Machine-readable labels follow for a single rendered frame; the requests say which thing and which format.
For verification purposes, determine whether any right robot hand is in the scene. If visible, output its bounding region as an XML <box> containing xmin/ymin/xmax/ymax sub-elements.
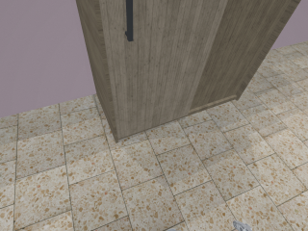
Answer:
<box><xmin>233</xmin><ymin>220</ymin><xmax>252</xmax><ymax>231</ymax></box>

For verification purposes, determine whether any wardrobe door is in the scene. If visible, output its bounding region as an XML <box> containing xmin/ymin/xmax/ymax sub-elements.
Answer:
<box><xmin>190</xmin><ymin>0</ymin><xmax>291</xmax><ymax>110</ymax></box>
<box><xmin>99</xmin><ymin>0</ymin><xmax>228</xmax><ymax>139</ymax></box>

